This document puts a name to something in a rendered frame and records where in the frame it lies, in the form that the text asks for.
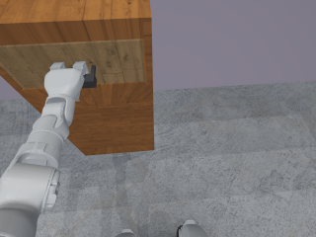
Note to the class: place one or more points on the drawer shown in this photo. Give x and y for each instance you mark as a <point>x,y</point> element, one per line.
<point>116,60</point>

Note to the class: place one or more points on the robot right thigh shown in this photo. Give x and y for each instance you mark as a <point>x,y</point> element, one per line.
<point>192,230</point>

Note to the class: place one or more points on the handle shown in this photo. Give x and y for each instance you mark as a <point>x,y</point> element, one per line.
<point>90,80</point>

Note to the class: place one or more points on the right robot shin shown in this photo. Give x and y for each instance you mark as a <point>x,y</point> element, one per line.
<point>189,222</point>

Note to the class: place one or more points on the robot left upper arm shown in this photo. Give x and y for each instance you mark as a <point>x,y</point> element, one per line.
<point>28,191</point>

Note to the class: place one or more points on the robot left hand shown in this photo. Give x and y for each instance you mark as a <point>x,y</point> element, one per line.
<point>66,81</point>

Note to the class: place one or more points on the robot left forearm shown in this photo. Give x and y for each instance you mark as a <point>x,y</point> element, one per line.
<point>47,138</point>

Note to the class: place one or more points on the cabinet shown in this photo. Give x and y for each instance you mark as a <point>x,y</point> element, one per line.
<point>113,117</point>

